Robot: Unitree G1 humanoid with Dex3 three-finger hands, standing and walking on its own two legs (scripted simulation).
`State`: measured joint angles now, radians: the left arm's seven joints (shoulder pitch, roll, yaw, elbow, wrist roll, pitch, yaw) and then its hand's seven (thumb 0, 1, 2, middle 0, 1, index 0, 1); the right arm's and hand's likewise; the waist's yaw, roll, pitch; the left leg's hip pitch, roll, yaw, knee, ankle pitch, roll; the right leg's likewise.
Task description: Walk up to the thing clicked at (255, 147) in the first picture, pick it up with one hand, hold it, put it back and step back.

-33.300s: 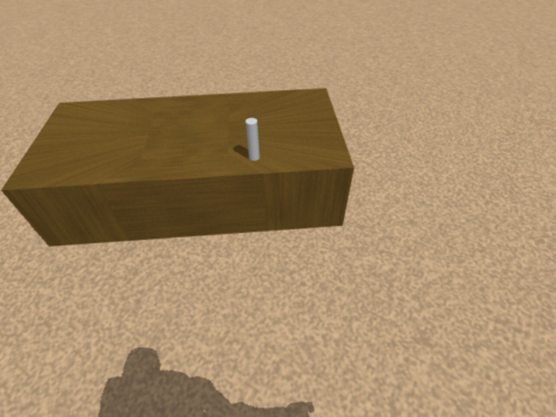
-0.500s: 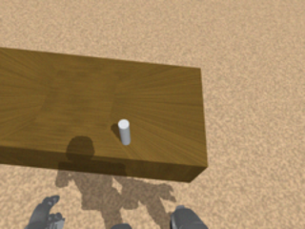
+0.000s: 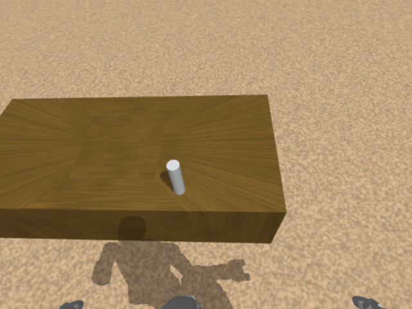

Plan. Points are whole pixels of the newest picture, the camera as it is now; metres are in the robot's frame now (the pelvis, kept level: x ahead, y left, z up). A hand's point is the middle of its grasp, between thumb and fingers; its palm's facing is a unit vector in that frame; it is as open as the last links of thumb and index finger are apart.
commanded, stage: step back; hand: left
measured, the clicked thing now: (176, 178) +0.57 +0.16 -0.32
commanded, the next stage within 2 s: none
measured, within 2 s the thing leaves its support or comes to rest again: neither
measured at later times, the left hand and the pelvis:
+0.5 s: hand out of the picture -0.05 +0.29 -0.15, palm faces +0.06 -0.94 -0.34, open 7.4 cm; pelvis -0.14 +0.02 +0.01, yaw +3 degrees
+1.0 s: hand out of the picture -0.18 +0.24 -0.13, palm faces +0.01 -0.90 -0.43, open 7.4 cm; pelvis -0.29 -0.03 +0.00, yaw +3 degrees
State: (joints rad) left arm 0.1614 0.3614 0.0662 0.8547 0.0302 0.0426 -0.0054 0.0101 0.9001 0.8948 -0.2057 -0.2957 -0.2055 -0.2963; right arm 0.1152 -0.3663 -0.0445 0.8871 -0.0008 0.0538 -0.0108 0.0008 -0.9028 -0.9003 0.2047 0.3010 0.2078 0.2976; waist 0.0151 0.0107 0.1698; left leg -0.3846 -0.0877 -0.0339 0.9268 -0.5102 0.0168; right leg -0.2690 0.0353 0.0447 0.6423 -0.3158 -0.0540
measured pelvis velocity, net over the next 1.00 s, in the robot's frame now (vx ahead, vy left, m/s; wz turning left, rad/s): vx -0.29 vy -0.03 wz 0.05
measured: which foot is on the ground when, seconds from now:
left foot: up 0.00-0.26, down 0.28-0.74, up 0.76-1.00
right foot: down 0.00-0.30, up 0.32-0.68, down 0.70-1.00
